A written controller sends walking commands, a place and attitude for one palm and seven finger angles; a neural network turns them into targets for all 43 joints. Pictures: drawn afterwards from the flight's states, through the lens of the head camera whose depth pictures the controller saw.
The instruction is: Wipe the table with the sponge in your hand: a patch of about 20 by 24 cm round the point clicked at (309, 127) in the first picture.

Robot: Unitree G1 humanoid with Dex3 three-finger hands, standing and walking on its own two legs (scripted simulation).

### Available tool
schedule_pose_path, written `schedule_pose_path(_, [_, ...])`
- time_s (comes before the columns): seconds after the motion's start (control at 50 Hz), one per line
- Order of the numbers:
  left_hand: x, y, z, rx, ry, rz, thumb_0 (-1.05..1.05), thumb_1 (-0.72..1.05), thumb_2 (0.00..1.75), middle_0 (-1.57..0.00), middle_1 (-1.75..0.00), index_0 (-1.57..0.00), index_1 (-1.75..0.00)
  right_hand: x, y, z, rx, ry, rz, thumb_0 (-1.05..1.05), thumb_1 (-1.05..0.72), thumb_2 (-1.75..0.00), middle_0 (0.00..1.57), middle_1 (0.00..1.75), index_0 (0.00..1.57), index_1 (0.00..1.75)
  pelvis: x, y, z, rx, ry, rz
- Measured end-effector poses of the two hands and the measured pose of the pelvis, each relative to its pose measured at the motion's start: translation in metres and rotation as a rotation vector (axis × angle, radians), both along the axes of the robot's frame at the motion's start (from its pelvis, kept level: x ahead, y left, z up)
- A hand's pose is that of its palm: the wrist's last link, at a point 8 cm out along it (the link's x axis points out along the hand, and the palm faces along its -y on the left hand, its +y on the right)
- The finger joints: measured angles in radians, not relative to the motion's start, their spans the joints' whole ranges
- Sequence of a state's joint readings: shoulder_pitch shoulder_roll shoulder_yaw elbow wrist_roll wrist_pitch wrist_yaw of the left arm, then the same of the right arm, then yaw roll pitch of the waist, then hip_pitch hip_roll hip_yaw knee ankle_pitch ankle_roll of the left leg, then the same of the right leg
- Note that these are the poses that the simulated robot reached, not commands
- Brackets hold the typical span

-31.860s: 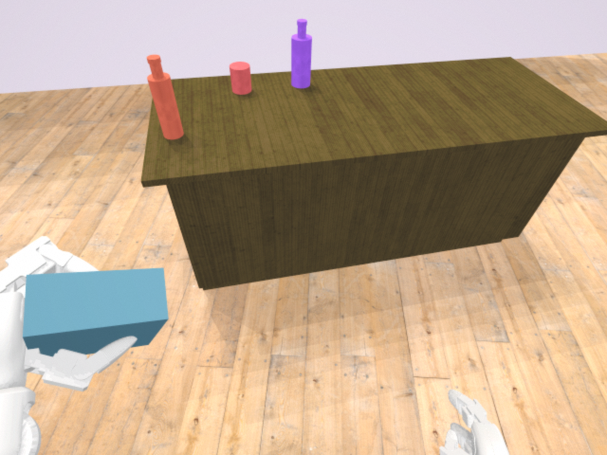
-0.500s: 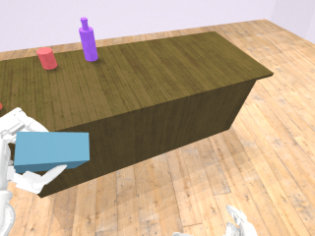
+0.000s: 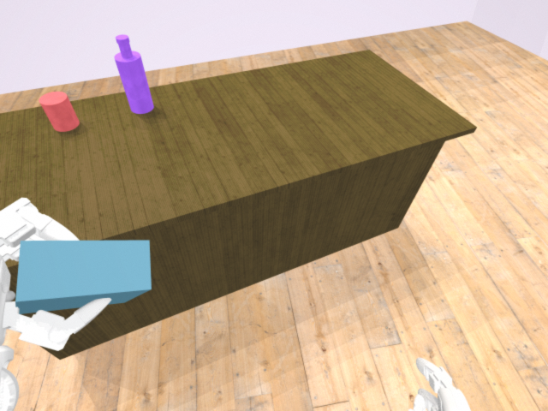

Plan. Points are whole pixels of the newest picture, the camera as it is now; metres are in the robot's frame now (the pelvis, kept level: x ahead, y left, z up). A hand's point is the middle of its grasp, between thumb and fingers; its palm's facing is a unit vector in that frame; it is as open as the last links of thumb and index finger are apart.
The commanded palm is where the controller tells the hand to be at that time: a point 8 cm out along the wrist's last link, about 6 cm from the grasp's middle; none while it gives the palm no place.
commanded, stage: take the last steps up to it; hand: left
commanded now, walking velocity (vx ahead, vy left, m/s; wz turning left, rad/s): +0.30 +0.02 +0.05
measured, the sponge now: (100, 276) +0.23 +0.21 +0.15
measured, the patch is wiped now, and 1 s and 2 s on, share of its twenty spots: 0.90 0.90 0.90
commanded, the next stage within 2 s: come to a stop and stand still in 0.78 s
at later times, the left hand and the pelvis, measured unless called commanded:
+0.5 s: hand (127, 186) +0.34 +0.21 +0.17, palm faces +0.43 -0.79 -0.43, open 9.4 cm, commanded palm +0.28 +0.24 +0.18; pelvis +0.13 -0.04 +0.01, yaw +2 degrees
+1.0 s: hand (171, 134) +0.45 +0.18 +0.17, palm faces +0.48 -0.79 -0.38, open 9.4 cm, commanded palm +0.39 +0.22 +0.18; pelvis +0.25 -0.07 +0.00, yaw +4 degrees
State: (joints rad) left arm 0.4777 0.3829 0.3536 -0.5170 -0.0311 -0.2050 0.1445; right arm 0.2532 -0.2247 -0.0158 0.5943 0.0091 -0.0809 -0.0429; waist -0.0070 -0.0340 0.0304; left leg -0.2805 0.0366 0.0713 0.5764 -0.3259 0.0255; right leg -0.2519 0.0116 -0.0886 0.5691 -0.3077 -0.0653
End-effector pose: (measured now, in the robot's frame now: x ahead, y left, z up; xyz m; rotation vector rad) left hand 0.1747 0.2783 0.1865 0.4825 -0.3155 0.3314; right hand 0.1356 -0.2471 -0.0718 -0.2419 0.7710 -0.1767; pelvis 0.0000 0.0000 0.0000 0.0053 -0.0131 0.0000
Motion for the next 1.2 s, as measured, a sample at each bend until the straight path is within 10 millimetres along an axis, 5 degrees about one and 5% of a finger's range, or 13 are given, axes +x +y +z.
schedule_pose_path(0.12, [0.03,0.004,0.004,0.038,-0.02,0.051,-0.01,-0.49,1.09,-0.8,-1.41,-0.82,-1.41,0.036,0.003,-0.007,0.049,-0.045,-0.006,0.01,-0.91,-0.9,0.2,0.3,0.2,0.3,0.027,-0.008,-0.004,0.025,-0.006,0.015])
schedule_pose_path(0.3, [0.062,-0.027,-0.001,0.059,0.027,0.076,-0.01,-0.48,1.09,-0.8,-1.41,-0.81,-1.41,0.09,0.004,-0.036,0.147,0.011,0.088,0.01,-0.9,-0.9,0.2,0.3,0.2,0.3,0.075,-0.035,-0.011,-0.012,-0.021,0.046])
schedule_pose_path(0.46, [0.106,-0.033,0.0,0.015,0.06,0.089,-0.01,-0.49,1.09,-0.8,-1.41,-0.82,-1.41,0.141,-0.013,-0.013,0.082,0.043,0.114,0.01,-0.91,-0.9,0.21,0.3,0.2,0.3,0.119,-0.043,0.007,0.016,0.006,0.045])
schedule_pose_path(0.66, [0.186,-0.029,0.004,0.052,-0.033,0.041,-0.01,-0.48,1.09,-0.8,-1.41,-0.81,-1.41,0.221,-0.019,-0.006,0.074,-0.105,0.041,0.01,-0.91,-0.9,0.2,0.3,0.2,0.3,0.176,-0.04,-0.011,0.048,-0.019,0.037])
schedule_pose_path(0.82, [0.196,-0.06,0.016,0.161,-0.023,0.048,-0.01,-0.48,1.09,-0.8,-1.41,-0.81,-1.41,0.25,-0.024,-0.027,0.14,-0.088,0.081,0.01,-0.9,-0.9,0.2,0.3,0.2,0.3,0.219,-0.065,-0.018,0.017,-0.009,0.048])
schedule_pose_path(0.9, [0.207,-0.059,0.008,0.062,-0.04,0.113,-0.01,-0.48,1.09,-0.8,-1.41,-0.82,-1.41,0.258,-0.035,-0.038,0.118,0.011,0.124,0.01,-0.9,-0.9,0.2,0.3,0.2,0.3,0.234,-0.07,-0.013,-0.002,-0.027,0.068])
schedule_pose_path(1.08, [0.24,-0.063,0.003,-0.001,-0.026,0.063,-0.01,-0.48,1.09,-0.8,-1.41,-0.81,-1.41,0.29,-0.05,-0.006,0.017,-0.038,0.1,0.01,-0.91,-0.9,0.2,0.3,0.2,0.3,0.261,-0.066,-0.004,-0.006,-0.034,0.057])
schedule_pose_path(1.2, [0.257,-0.05,0.015,0.035,-0.061,0.051,-0.01,-0.48,1.09,-0.8,-1.41,-0.82,-1.41,0.315,-0.037,0.01,0.018,-0.111,0.087,0.01,-0.91,-0.9,0.2,0.3,0.2,0.3,0.27,-0.061,0.0,-0.006,-0.028,0.042])
